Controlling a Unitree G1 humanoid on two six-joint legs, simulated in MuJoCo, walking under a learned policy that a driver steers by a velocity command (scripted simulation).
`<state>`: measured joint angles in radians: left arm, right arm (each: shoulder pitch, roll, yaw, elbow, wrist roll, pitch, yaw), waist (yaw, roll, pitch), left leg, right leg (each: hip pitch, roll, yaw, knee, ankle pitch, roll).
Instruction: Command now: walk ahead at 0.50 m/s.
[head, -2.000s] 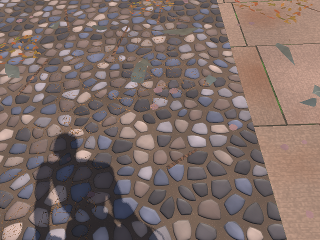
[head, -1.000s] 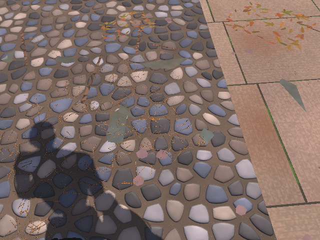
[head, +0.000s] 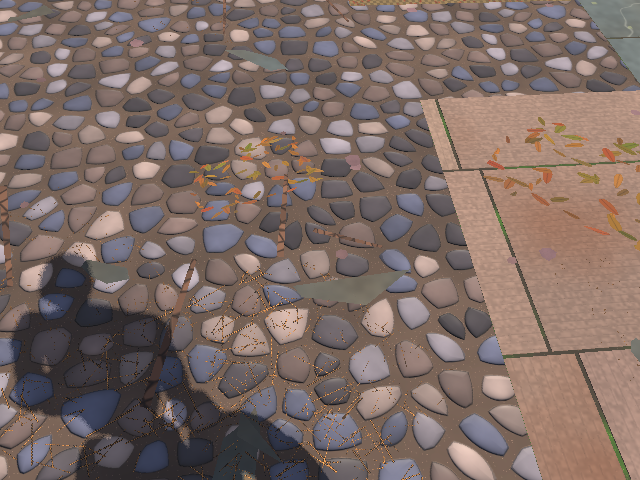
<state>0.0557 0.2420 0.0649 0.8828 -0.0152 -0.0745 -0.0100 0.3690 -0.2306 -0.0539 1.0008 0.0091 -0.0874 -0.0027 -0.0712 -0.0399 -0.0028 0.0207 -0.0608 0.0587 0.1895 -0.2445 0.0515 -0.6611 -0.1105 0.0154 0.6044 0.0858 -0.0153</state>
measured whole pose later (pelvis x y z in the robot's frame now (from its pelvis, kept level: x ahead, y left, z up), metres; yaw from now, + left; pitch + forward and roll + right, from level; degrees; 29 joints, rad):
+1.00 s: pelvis +0.49 +0.02 +0.00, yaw +0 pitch +1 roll +1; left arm 0.15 0.24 0.06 0.95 0.00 0.00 0.05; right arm 0.16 -0.21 -0.03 0.99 -0.03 -0.06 0.01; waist -0.01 -0.04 0.03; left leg -0.27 -0.06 0.07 0.37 -0.12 0.08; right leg -0.46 -0.09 0.05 0.73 -0.28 0.03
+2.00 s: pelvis +0.55 +0.00 +0.00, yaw +0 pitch -1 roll +0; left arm 0.19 0.20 0.04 1.13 0.00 0.01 0.05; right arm 0.20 -0.20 -0.02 1.10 0.00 0.00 -0.03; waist 0.00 0.00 0.04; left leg -0.18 -0.01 0.05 0.47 -0.26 0.03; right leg -0.20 -0.04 0.00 0.47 -0.24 0.03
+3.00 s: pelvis +0.55 +0.01 +0.00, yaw +0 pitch -1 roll +0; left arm 0.26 0.18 0.03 1.14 0.00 0.00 0.06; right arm 0.27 -0.18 -0.02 1.09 0.00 -0.01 -0.03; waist 0.00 0.00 0.03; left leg -0.19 -0.01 0.06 0.46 -0.27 0.04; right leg -0.21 -0.04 0.00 0.46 -0.25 0.04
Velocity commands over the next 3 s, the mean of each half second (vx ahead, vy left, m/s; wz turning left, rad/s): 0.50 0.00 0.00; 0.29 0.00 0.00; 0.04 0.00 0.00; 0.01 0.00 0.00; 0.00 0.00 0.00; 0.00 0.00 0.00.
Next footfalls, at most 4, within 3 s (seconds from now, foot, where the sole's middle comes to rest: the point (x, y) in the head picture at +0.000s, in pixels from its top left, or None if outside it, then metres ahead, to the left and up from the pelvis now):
0.12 right None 0.27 -0.14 -0.78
0.68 left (260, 446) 0.58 0.10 -0.78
1.08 right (373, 433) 0.59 -0.14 -0.78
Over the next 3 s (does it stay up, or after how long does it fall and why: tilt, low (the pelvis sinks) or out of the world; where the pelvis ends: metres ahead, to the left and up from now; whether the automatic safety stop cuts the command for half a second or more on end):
stays up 0.55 0.01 0.00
